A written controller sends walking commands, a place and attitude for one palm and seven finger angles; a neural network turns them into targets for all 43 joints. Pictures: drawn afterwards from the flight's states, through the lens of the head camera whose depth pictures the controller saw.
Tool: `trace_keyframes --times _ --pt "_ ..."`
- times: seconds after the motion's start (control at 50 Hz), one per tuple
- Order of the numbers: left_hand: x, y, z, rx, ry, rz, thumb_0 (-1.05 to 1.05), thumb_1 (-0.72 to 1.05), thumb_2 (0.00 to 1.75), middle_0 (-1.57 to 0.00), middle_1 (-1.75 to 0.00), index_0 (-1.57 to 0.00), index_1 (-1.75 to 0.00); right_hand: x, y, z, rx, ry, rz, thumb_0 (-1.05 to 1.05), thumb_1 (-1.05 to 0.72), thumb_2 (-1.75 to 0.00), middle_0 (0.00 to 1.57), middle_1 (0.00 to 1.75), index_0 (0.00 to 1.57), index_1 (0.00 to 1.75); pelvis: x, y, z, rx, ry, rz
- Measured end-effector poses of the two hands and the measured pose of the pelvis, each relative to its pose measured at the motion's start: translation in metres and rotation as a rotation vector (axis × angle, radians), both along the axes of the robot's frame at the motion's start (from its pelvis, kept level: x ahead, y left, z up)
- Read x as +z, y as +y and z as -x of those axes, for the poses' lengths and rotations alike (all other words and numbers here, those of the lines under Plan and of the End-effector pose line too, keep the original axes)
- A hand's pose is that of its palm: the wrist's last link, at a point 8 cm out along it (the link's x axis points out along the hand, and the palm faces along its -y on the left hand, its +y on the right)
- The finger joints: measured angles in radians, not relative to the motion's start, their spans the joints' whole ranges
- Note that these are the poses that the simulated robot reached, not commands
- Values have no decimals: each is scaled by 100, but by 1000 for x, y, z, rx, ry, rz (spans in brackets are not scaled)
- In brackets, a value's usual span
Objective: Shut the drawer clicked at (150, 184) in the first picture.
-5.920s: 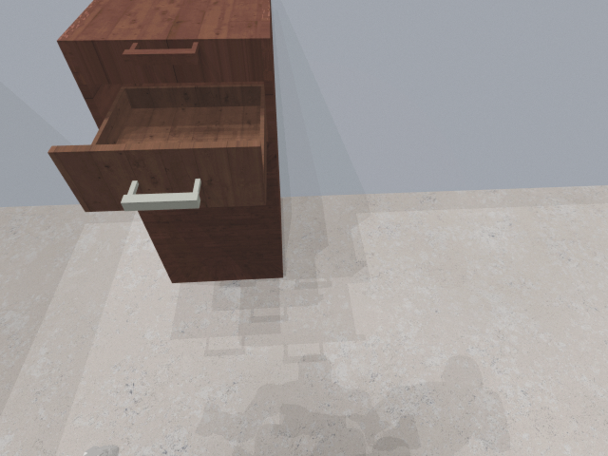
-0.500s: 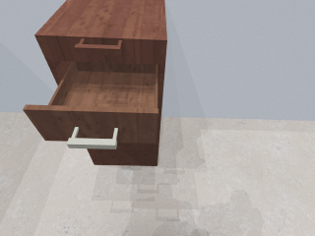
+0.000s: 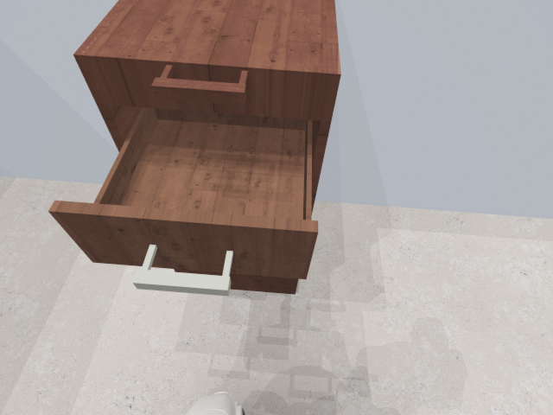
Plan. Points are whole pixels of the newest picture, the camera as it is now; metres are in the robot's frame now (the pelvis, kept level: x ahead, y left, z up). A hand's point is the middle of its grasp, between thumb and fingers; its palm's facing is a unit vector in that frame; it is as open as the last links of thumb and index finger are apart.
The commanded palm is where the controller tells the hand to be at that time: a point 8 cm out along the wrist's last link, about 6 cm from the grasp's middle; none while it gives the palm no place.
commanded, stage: come to a stop and stand still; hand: left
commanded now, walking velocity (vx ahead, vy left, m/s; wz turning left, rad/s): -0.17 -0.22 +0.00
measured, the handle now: (186, 268) +0.31 +0.17 -0.01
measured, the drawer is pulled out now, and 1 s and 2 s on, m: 0.24 0.24 0.24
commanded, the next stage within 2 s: look again from close up in 0.92 s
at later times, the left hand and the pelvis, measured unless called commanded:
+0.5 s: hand out of the picture +0.00 +0.15 -0.16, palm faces +0.01 -0.98 -0.19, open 7.3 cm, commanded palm none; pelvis -0.04 -0.02 +0.01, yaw +0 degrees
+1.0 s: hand out of the picture -0.05 +0.17 -0.15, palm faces +0.02 -0.98 -0.22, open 7.4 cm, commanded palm none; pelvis -0.05 -0.01 +0.02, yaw +0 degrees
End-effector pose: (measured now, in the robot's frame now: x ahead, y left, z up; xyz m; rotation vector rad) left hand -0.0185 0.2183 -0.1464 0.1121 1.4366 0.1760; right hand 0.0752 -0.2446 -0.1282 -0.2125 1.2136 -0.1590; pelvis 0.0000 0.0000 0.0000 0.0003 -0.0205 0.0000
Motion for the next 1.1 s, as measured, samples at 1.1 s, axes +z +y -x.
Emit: trace_keyframes --times 1.1 --pt "23 -10 34 -52 -67 -17 1 91 90 -20 -30 -19 -29 -2 19 131 -39 157 -104 1 -92 -90 20 29 20 30 17 -12 48 -1 1 -4"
